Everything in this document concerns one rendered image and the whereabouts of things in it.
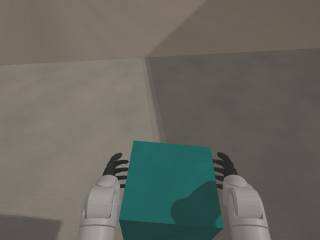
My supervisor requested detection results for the right robot forearm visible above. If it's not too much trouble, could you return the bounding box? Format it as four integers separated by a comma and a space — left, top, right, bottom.
222, 174, 271, 240

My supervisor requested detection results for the left robot hand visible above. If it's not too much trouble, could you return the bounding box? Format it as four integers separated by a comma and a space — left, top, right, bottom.
102, 152, 129, 188

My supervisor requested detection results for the carton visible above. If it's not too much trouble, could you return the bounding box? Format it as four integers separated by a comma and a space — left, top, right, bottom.
119, 140, 224, 240

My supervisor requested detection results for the left robot forearm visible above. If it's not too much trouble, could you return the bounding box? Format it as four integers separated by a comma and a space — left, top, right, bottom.
77, 174, 120, 240

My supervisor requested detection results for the right robot hand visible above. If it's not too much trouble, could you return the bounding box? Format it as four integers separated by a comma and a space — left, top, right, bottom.
212, 152, 238, 189

